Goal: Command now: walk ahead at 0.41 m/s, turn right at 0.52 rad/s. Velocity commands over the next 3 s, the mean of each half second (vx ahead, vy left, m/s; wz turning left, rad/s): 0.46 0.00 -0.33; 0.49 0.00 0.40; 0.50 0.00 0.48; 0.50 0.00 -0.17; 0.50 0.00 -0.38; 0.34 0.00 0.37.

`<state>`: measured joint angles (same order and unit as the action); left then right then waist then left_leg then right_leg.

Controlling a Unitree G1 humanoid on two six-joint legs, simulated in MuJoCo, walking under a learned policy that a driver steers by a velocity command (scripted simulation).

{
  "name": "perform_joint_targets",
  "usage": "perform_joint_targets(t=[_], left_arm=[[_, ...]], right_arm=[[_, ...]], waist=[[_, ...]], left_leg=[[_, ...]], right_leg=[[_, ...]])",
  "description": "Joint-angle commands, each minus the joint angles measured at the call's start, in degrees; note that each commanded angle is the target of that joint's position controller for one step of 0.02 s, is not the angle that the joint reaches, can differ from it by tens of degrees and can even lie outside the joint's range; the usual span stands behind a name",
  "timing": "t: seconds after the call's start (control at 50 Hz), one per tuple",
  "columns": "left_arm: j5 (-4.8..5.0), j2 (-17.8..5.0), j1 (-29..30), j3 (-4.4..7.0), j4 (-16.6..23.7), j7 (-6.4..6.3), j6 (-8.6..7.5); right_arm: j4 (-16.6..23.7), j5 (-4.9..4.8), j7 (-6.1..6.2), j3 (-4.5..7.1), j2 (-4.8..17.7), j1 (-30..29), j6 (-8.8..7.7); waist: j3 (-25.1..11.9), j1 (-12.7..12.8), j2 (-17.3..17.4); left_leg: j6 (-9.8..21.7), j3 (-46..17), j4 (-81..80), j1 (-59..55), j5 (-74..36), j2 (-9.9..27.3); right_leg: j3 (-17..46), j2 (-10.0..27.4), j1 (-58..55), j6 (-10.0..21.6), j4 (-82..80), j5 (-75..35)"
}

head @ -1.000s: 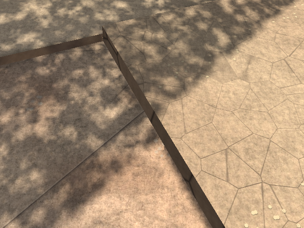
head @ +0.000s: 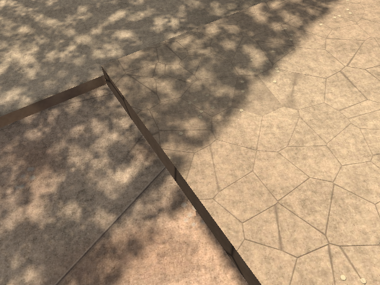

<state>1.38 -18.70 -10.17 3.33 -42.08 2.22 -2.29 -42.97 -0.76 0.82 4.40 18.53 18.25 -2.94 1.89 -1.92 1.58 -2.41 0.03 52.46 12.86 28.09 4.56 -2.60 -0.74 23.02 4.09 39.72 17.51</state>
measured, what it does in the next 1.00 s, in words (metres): climbs: left foot, then right foot 0.12 m higher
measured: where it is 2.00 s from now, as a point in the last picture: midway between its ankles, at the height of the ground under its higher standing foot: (199, 121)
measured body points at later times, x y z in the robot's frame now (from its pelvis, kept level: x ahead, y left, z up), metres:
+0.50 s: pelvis +0.26 +0.01 +0.00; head +0.30 +0.00 +0.45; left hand +0.33 +0.29 -0.11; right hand +0.44 -0.27 -0.08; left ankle +0.38 +0.08 -0.72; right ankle +0.05 -0.08 -0.66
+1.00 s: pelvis +0.51 -0.07 +0.03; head +0.54 -0.08 +0.48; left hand +0.78 +0.10 +0.01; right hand +0.49 -0.34 -0.10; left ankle +0.39 +0.07 -0.70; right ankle +0.63 -0.18 -0.60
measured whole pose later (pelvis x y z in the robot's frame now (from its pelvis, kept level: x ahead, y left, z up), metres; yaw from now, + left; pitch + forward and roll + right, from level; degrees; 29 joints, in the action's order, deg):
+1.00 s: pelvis +0.51 -0.07 +0.03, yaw +6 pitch +4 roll +0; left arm -3.2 -7.4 2.5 -3.4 -25.8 -0.4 -0.9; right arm -49.1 -0.5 0.2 3.6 14.5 28.4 -2.9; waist -0.8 -4.2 0.7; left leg 1.9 -13.8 23.7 5.1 15.7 -2.5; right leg -1.2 2.0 48.6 3.5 69.0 26.8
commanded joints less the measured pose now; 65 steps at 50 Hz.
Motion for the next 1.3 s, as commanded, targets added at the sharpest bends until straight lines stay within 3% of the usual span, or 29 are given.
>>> perform_joint_targets(t=[0.02,0.06,0.12,0.24,0.32,0.4,0.44,0.46,0.48,0.5,0.52,0.56,0.6,0.62,0.66,0.7,0.8,0.88,0.94,0.98,1.0,1.02,1.04,1.06,1.1,1.12,1.18,1.24,1.3], left_arm=[[-0.67,-10.0,-11.5,2.28,1.5,-0.13,-2.18],[-1.12,-7.6,-6.3,1.42,2.9,-0.71,-1.98],[-1.33,-7.6,-6.0,1.37,3.5,-2.00,-1.92],[-0.56,-7.0,-10.8,1.48,0.8,-3.88,-1.54],[-0.30,-7.3,-13.5,1.78,-1.0,-3.89,-1.47],[-0.67,-7.8,-12.4,2.34,-1.2,-3.92,-0.78],[-1.33,-6.5,-11.7,1.55,-0.5,-3.86,-0.39],[-2.95,-3.0,-15.2,0.34,0.4,-3.89,-0.50],[-1.69,0.5,-22.4,-0.79,-0.9,-3.37,-0.98],[-0.75,-4.5,-18.3,-0.02,-0.9,-2.74,-1.66],[0.22,-6.1,-10.0,0.51,1.5,-2.34,-2.38],[-1.18,-4.8,-2.9,0.26,4.3,-2.45,-3.77],[-1.88,-2.8,-5.6,-0.04,4.8,-2.58,-3.59],[-6.18,0.2,-6.6,-1.39,4.3,-2.06,-1.08],[-5.69,1.7,-4.8,-1.72,6.4,-2.31,0.52],[-5.94,2.2,3.1,-1.91,11.4,-3.39,1.55],[-5.81,5.2,19.1,-4.42,20.1,-3.24,0.77],[-4.95,6.0,20.7,-6.09,23.3,-2.19,1.61],[-3.62,7.2,8.8,-5.07,19.3,-2.51,2.89],[-3.73,2.5,-7.8,-1.59,14.9,-3.49,1.36],[-6.43,-4.1,-14.6,0.57,14.1,-3.88,-0.33],[-5.07,-9.2,-12.9,1.33,13.3,-3.87,0.65],[-3.38,-5.3,-4.8,0.80,13.8,-3.77,0.83],[-2.80,-0.8,-0.5,-0.25,12.9,-3.53,0.74],[-2.93,4.6,1.7,-1.51,9.6,-3.00,-0.26],[-2.00,10.9,-0.5,-4.66,6.2,-1.59,-4.75],[-5.31,6.3,-2.2,-3.06,1.2,-2.68,-6.83],[-6.60,6.5,-5.2,-4.03,-2.3,-2.82,-6.43],[-7.87,6.1,-12.2,-5.07,-5.8,-2.93,-6.22]], right_arm=[[9.9,-1.95,-0.61,0.65,7.2,-8.7,-4.24],[8.3,0.94,-0.41,0.97,6.5,-7.7,-4.47],[8.1,1.84,-0.99,0.99,4.8,-7.6,-3.42],[10.4,1.08,-1.81,-0.98,-0.2,-18.6,-3.33],[11.9,0.31,-2.96,-0.78,1.0,-23.0,-3.98],[10.8,0.10,-3.17,0.42,3.6,-17.8,-4.05],[8.0,0.51,-2.55,1.70,6.1,-6.3,-3.98],[7.0,1.37,-2.51,2.21,9.5,2.6,-3.80],[3.5,0.80,-3.37,2.54,10.2,7.2,-3.43],[3.7,-0.65,-3.55,1.56,5.6,6.4,-3.16],[4.6,-0.68,-3.20,1.13,4.6,1.0,-2.66],[5.9,0.54,-2.66,0.61,4.5,-3.7,-2.25],[6.3,1.24,-2.15,0.24,3.5,-4.8,-2.08],[3.1,2.75,-2.09,0.70,5.6,-1.8,-1.63],[1.9,2.56,-1.85,0.74,5.8,1.2,-1.56],[0.1,1.54,-1.38,0.17,3.9,5.6,-1.34],[-4.5,2.11,1.57,0.28,4.1,17.9,-2.09],[-2.4,0.77,2.07,0.29,4.9,9.7,-0.72],[-1.1,0.41,-0.33,1.25,7.4,5.1,-0.44],[-1.3,0.33,-1.08,1.92,7.9,5.3,-1.40],[2.1,-0.74,-1.26,1.56,4.1,2.2,-2.51],[7.1,0.74,-2.57,0.90,-1.2,0.9,-2.28],[5.6,3.62,-2.71,1.19,-1.0,5.0,-1.47],[6.0,4.56,-2.64,1.11,-1.4,2.8,-0.47],[6.1,3.59,-2.41,1.17,-2.2,2.2,1.80],[5.8,4.23,-4.84,-3.45,-6.8,-2.0,-1.59],[2.5,2.92,-7.74,-3.15,-4.4,-0.5,-3.46],[3.6,2.78,-7.55,-2.11,-0.3,-8.3,-4.07],[5.6,3.48,-7.10,-2.76,-2.1,-15.7,-4.68]], waist=[[-2.0,6.8,-9.6],[0.5,3.4,-4.7],[-0.2,2.1,-5.7],[1.4,5.8,-6.4],[2.4,6.9,-6.1],[-0.9,3.9,-8.6],[-10.8,-2.3,-8.1],[-20.7,-3.0,1.6],[-25.2,-0.3,17.2],[-20.3,-2.6,8.9],[-10.2,-2.8,4.0],[-2.5,-0.4,-3.1],[-3.3,2.4,0.8],[-4.4,3.2,-0.1],[-5.8,2.7,4.1],[-3.0,1.1,4.7],[-2.1,-2.7,1.2],[-1.7,1.2,-1.4],[-6.2,4.1,7.5],[-15.0,12.4,3.9],[-21.8,15.4,-9.4],[-20.5,11.1,-24.7],[-14.7,4.6,-15.4],[-5.6,2.4,-11.0],[2.7,-0.8,-7.7],[3.1,-0.2,-11.4],[-1.6,0.2,-5.3],[-4.1,1.4,-4.9],[-4.4,3.7,-4.4]], left_leg=[[3.3,-5.3,20.5,37.5,-3.3,-1.0],[3.4,-5.4,12.2,30.9,-11.3,2.0],[1.0,-3.6,6.0,26.2,-18.3,0.6],[-1.7,-0.9,-17.0,20.6,-34.6,-3.2],[0.6,-2.2,-23.0,20.1,-35.5,-3.4],[4.7,-0.1,-25.4,15.3,-26.5,-5.0],[9.0,1.2,-26.2,-4.0,-31.1,-5.1],[14.5,-14.5,-21.6,-24.7,-39.2,5.9],[23.0,-39.3,-29.3,-38.3,-27.4,15.9],[20.9,-41.5,-33.2,-34.9,-11.5,13.3],[19.0,-33.6,-35.3,-25.7,-9.9,11.5],[18.2,-27.7,-39.4,-11.4,-18.0,8.2],[18.8,-24.6,-41.6,-6.8,-24.5,5.3],[18.8,-19.2,-39.0,-0.6,-37.5,4.5],[20.7,-18.5,-37.6,-0.4,-40.0,3.6],[22.0,-25.6,-36.3,-5.6,-22.9,5.6],[20.8,-32.2,-34.4,-21.6,-20.0,8.5],[15.8,-23.2,-46.5,-1.3,-26.2,3.4],[13.5,-15.0,-42.7,9.4,-60.7,1.9],[10.1,-14.0,-15.9,3.2,-84.2,0.9],[7.7,-11.9,6.8,11.4,-56.9,-4.8],[5.0,-11.8,19.6,25.2,-8.2,-12.6],[5.8,-15.8,29.0,29.3,-8.8,-10.4],[6.2,-10.4,31.8,32.2,-10.0,-7.6],[5.6,-7.3,27.4,29.6,-12.9,-4.6],[6.1,-12.0,29.0,35.7,-21.9,-2.4],[6.9,-11.9,25.3,37.3,-35.3,-3.5],[7.8,-9.4,20.6,38.4,-38.8,-2.6],[9.4,-7.7,13.8,41.2,-39.2,-1.6]], right_leg=[[43.0,20.1,-28.0,14.1,-29.7,20.6],[31.1,14.8,-19.8,10.5,-28.2,5.1],[22.8,11.3,-16.7,10.1,-29.2,-11.1],[14.0,7.4,-13.8,6.9,-28.4,-20.1],[16.8,11.2,-18.7,6.6,-26.1,-21.7],[16.6,12.9,-26.8,5.0,-18.3,-40.0],[12.3,8.4,-23.5,2.9,-1.4,-52.0],[10.5,3.6,-9.2,0.6,16.7,-31.8],[8.2,-5.5,10.1,-3.8,35.2,15.6],[11.5,-1.9,16.5,-3.4,40.9,14.9],[9.3,0.5,19.9,-3.4,41.1,9.6],[8.0,3.8,17.8,-3.6,35.8,3.0],[7.5,5.0,14.3,-4.6,35.4,1.5],[2.9,3.3,10.7,-4.5,40.4,4.3],[1.0,2.1,16.7,-4.6,51.2,8.1],[5.0,4.2,35.8,-3.9,65.4,10.7],[8.4,3.7,62.0,-1.4,74.9,18.8],[2.1,5.8,34.6,-2.0,43.0,7.5],[-4.4,0.2,2.2,-0.5,33.1,12.3],[1.3,-2.0,-11.0,2.3,19.9,14.4],[22.9,11.4,-18.3,5.6,4.6,29.1],[53.7,21.6,-17.8,6.5,-18.6,32.8],[60.9,24.6,-12.1,7.9,-20.0,38.2],[53.0,22.6,-4.6,7.8,-18.6,41.8],[32.8,18.1,6.9,4.2,-16.0,31.4],[26.1,14.8,7.0,4.4,-12.9,22.5],[16.3,13.9,2.9,3.0,-14.9,11.4],[7.1,14.2,-2.0,2.4,-17.7,0.7],[3.0,14.6,-10.6,3.9,-19.4,-13.5]])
